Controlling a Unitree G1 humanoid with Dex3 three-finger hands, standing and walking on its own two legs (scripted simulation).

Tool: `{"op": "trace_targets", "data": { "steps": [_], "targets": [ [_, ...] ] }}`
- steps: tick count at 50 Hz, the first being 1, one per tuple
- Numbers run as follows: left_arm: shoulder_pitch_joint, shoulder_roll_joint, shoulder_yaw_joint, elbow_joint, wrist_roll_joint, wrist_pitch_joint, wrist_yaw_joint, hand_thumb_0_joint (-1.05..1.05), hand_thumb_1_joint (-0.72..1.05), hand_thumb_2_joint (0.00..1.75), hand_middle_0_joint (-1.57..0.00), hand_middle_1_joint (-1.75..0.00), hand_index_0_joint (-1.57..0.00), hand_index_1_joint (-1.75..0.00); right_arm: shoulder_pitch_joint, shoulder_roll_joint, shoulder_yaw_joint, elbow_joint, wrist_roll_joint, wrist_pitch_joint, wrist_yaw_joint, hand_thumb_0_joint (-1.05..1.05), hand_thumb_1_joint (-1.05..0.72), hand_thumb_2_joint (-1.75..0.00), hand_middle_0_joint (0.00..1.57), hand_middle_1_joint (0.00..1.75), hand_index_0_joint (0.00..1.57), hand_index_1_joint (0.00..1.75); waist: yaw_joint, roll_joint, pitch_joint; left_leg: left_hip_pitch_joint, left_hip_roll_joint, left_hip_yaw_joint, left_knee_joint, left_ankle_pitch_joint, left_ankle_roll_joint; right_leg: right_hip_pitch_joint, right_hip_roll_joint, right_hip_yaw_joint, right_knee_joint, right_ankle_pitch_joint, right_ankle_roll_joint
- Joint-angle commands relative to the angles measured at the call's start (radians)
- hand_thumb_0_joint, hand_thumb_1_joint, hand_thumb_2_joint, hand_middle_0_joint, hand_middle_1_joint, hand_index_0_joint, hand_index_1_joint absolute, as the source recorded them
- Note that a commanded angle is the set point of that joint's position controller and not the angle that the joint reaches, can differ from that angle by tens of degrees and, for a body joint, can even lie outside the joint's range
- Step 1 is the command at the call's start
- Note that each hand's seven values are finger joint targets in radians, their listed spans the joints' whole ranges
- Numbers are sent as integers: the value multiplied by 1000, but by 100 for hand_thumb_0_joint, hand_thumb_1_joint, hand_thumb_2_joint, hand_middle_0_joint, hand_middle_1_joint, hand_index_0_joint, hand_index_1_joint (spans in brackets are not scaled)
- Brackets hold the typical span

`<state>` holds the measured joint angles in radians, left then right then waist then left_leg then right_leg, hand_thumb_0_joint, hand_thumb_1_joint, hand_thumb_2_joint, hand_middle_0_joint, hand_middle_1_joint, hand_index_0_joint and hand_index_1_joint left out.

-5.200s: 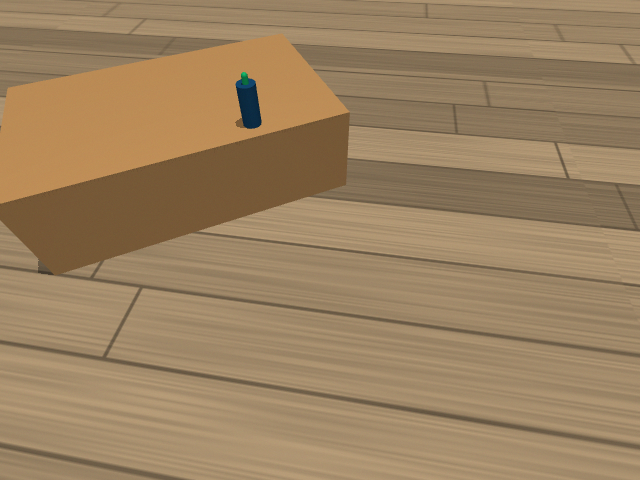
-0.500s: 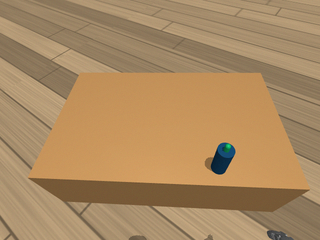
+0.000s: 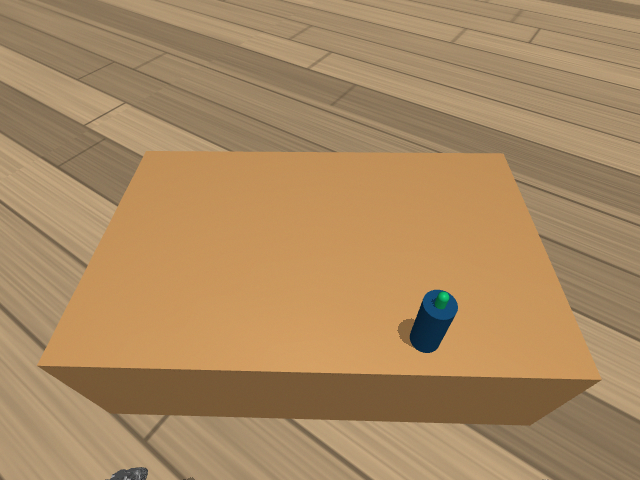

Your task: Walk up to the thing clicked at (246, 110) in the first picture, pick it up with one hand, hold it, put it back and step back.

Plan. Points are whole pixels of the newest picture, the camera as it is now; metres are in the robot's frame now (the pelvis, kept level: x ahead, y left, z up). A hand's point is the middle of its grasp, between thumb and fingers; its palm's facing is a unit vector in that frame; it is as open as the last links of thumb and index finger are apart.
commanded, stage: walk up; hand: right
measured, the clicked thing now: (433, 318) +0.45 -0.23 -0.29
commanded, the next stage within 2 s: stand in 0.48 s
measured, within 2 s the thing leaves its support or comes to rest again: neither
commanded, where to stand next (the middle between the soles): +0.07 -0.01 m, yaw -2 degrees
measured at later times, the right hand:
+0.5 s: hand out of the picture +0.07 -0.25 -0.16, palm faces -0.03 +0.94 -0.33, open 7.4 cm
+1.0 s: hand out of the picture +0.07 -0.26 -0.16, palm faces -0.04 +0.95 -0.32, open 7.4 cm
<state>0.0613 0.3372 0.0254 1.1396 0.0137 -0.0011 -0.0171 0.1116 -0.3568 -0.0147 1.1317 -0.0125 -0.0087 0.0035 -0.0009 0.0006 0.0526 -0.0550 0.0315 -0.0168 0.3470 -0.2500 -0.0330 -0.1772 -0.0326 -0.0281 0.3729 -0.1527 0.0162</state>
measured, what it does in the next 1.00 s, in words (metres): stands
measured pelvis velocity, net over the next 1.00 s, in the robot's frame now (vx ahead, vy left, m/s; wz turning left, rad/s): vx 0.00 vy -0.01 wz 0.01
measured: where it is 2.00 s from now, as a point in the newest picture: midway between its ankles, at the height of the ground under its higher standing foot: outside the picture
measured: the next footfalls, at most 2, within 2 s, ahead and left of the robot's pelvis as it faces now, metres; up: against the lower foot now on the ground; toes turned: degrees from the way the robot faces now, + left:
none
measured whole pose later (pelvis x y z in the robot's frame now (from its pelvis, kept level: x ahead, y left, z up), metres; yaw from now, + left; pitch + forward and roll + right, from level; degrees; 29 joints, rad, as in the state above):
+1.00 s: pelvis +0.00 -0.01 +0.00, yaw +0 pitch -2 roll +0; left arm 0.09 0.35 0.01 1.15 0.01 -0.01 -0.01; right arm 0.12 -0.36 0.00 1.13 -0.01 0.00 0.01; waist 0.01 0.02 0.05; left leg -0.05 0.04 -0.02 0.32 -0.23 -0.04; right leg -0.18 -0.03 -0.04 0.36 -0.14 0.01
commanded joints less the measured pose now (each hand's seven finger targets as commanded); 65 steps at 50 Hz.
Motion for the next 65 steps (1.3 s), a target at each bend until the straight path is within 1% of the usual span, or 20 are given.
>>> {"op": "trace_targets", "data": {
  "steps": [1, 14, 23, 24, 25, 27, 35, 36, 40, 41, 44, 48, 51, 52, 53, 54, 59, 61, 64, 65],
  "targets": [
    [-55, 214, 38, -66, -3, -22, 16, 0, 90, 90, -20, -30, -20, -30, -46, -212, -33, -62, 1, -27, -16, 0, -90, -90, 20, 30, 20, 30, 9, 7, -74, -99, 80, -49, -74, 156, 53, 110, -90, 81, -44, 114, -32],
    [-44, 210, 41, -69, -3, -20, 13, 0, 90, 90, -20, -30, -20, -30, -11, -211, -34, -67, -1, -26, -16, 0, -90, -90, 20, 30, 20, 30, 7, -13, -57, -111, 73, -54, -70, 110, 58, 90, -86, 90, -58, 43, -34],
    [-27, 209, 41, -75, -1, -21, 14, 0, 90, 90, -20, -30, -20, -30, -10, -209, -34, -76, -2, -27, -15, 0, -90, -90, 20, 30, 20, 30, 10, -2, -66, -101, 77, -51, -69, 126, 60, 86, -88, 86, -49, 81, -33],
    [-29, 222, 32, -69, -8, -25, 17, 0, 90, 90, -20, -30, -20, -30, -26, -207, -31, -74, 0, -25, -16, 0, -90, -90, 20, 30, 20, 30, 1, 23, -59, -86, 97, -63, -79, 191, 48, 74, -103, 93, -46, 150, -35],
    [-23, 222, 32, -67, -11, -26, 19, 0, 90, 90, -20, -30, -20, -30, -26, -208, -32, -75, 2, -25, -16, 0, -90, -90, 20, 30, 20, 30, 4, 13, -69, -69, 100, -67, -73, 224, 44, 81, -103, 88, -41, 178, -35],
    [-24, 219, 28, -65, -12, -28, 20, 0, 90, 90, -20, -30, -20, -30, -24, -209, -29, -71, 5, -23, -15, 0, -90, -90, 20, 30, 20, 30, 2, 11, -80, -68, 100, -61, -70, 235, 44, 100, -107, 88, -40, 207, -33],
    [-21, 226, 20, -54, -10, -30, 21, 0, 90, 90, -20, -30, -20, -30, -29, -210, -25, -62, 5, -17, -12, 0, -90, -90, 20, 30, 20, 30, 1, -2, -84, -64, 96, -57, -92, 173, 40, 99, -103, 85, -60, 142, -32],
    [-22, 224, 18, -56, -9, -30, 21, 0, 90, 90, -20, -30, -20, -30, -37, -214, -26, -63, 5, -17, -12, 0, -90, -90, 20, 30, 20, 30, 2, 3, -90, -58, 99, -58, -89, 181, 41, 100, -106, 87, -59, 156, -34],
    [-22, 230, 18, -53, -9, -28, 20, 0, 90, 90, -20, -30, -20, -30, -32, -209, -23, -58, 3, -15, -9, 0, -90, -90, 20, 30, 20, 30, 4, 5, -49, -98, 91, -56, -101, 91, 43, 83, -104, 94, -81, 58, -27],
    [-20, 233, 18, -53, -7, -29, 21, 0, 90, 90, -20, -30, -20, -30, -38, -211, -26, -61, 2, -14, -8, 0, -90, -90, 20, 30, 20, 30, 6, -6, -60, -90, 96, -63, -100, 103, 44, 87, -102, 88, -78, 48, -30],
    [-22, 230, 17, -54, -7, -31, 21, 0, 90, 90, -20, -30, -20, -30, -30, -212, -24, -59, 2, -15, -8, 0, -90, -90, 20, 30, 20, 30, 3, -2, -63, -87, 93, -59, -93, 112, 46, 83, -105, 92, -79, 88, -30],
    [-20, 238, 19, -52, -9, -32, 20, 0, 90, 90, -20, -30, -20, -30, -24, -210, -24, -59, 3, -16, -7, 0, -90, -90, 20, 30, 20, 30, 3, -15, -72, -78, 94, -62, -93, 122, 44, 84, -105, 90, -72, 87, -30],
    [-21, 234, 17, -56, -9, -34, 21, 0, 90, 90, -20, -30, -20, -30, -21, -213, -23, -59, 2, -19, -8, 0, -90, -90, 20, 30, 20, 30, 1, -9, -96, -64, 99, -60, -81, 187, 42, 109, -113, 91, -60, 181, -34],
    [-18, 234, 16, -55, -9, -33, 21, 0, 90, 90, -20, -30, -20, -30, -22, -210, -22, -58, 3, -18, -9, 0, -90, -90, 20, 30, 20, 30, 3, -1, -97, -58, 100, -59, -84, 193, 40, 104, -112, 88, -59, 186, -34],
    [-17, 240, 18, -54, -9, -33, 22, 0, 90, 90, -20, -30, -20, -30, -20, -209, -24, -57, 3, -18, -9, 0, -90, -90, 20, 30, 20, 30, 3, -7, -102, -43, 100, -61, -85, 190, 39, 96, -109, 84, -58, 165, -36],
    [-17, 231, 15, -54, -9, -34, 22, 0, 90, 90, -20, -30, -20, -30, -25, -216, -25, -57, 3, -18, -9, 0, -90, -90, 20, 30, 20, 30, 4, -2, -95, -54, 101, -61, -80, 206, 39, 104, -107, 84, -59, 181, -33],
    [-21, 240, 17, -53, -9, -31, 23, 0, 90, 90, -20, -30, -20, -30, -12, -205, -22, -53, 2, -12, -11, 0, -90, -90, 20, 30, 20, 30, 0, -5, -74, -67, 97, -54, -83, 140, 42, 84, -107, 89, -72, 115, -31],
    [-16, 237, 15, -53, -8, -32, 23, 0, 90, 90, -20, -30, -20, -30, -11, -210, -24, -53, 1, -12, -9, 0, -90, -90, 20, 30, 20, 30, 3, -10, -77, -75, 100, -57, -86, 147, 42, 94, -106, 88, -71, 119, -34],
    [-16, 233, 14, -52, -8, -30, 23, 0, 90, 90, -20, -30, -20, -30, -15, -212, -27, -54, 1, -9, -9, 0, -90, -90, 20, 30, 20, 30, 6, -5, -57, -87, 94, -56, -86, 98, 42, 75, -102, 93, -87, 47, -32],
    [-13, 237, 15, -52, -7, -31, 23, 0, 90, 90, -20, -30, -20, -30, -10, -212, -28, -53, 2, -10, -8, 0, -90, -90, 20, 30, 20, 30, 4, -9, -64, -79, 97, -57, -84, 108, 44, 77, -105, 97, -88, 58, -35]
  ]
}}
